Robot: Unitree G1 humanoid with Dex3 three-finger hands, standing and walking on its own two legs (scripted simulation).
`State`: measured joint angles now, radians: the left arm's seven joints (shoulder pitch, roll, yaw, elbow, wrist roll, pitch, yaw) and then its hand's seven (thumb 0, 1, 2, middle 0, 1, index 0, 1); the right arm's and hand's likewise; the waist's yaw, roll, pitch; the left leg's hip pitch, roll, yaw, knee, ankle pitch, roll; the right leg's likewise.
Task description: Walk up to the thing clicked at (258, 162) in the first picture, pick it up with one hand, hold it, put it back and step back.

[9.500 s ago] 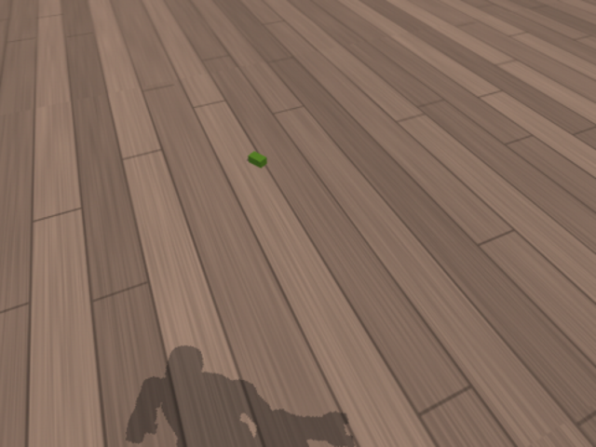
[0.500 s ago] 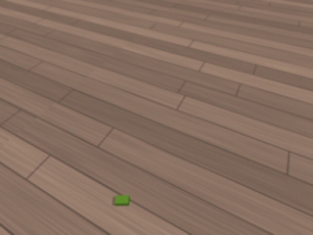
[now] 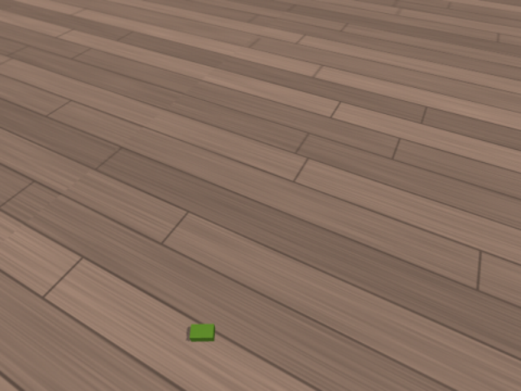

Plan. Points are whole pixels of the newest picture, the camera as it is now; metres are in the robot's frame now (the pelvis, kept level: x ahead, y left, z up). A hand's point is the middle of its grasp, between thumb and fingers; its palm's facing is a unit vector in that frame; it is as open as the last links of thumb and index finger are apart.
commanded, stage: rise first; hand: left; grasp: from above
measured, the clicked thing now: (202, 332) +0.45 +0.24 -0.76
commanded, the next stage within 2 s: none
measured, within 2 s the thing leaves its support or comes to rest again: neither
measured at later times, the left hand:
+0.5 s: hand out of the picture +0.14 +0.25 -0.20, palm faces -0.10 -0.92 -0.39, open 12.1 cm
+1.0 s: hand out of the picture +0.12 +0.26 -0.25, palm faces -0.20 -0.86 -0.47, open 13.3 cm
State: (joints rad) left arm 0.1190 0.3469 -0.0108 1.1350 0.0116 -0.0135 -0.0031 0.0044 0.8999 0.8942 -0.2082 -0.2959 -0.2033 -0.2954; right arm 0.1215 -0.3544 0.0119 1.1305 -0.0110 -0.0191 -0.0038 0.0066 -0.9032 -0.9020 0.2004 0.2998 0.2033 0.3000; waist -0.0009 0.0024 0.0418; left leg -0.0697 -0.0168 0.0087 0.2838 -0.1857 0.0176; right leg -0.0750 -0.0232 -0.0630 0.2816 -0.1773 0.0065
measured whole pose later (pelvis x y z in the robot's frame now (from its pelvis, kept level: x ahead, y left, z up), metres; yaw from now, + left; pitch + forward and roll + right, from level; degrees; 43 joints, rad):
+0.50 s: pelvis -0.02 +0.00 -0.05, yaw -1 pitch +11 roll -1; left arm 0.05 0.33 0.13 0.86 0.14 0.14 0.00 0.00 -0.14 0.86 -0.21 -0.88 -0.22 -0.87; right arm 0.26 -0.26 -0.02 0.67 0.03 -0.05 -0.02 0.01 -0.93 -0.90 0.20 0.30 0.20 0.30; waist -0.04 0.01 -0.06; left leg -0.61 0.01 0.02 0.82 -0.40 0.02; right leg -0.61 -0.01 -0.05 0.78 -0.37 0.00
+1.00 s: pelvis -0.02 +0.00 -0.11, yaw -1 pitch +20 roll -2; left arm 0.25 0.34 0.12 0.45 0.25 0.22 0.00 0.00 -0.39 0.81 -0.27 -0.89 -0.27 -0.89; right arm 0.19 -0.24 -0.01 0.54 0.01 -0.17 -0.04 0.01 -0.93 -0.91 0.20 0.30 0.20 0.30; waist -0.03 0.01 -0.13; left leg -0.99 0.02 -0.01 1.22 -0.57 0.02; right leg -0.98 -0.02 -0.07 1.17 -0.54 -0.01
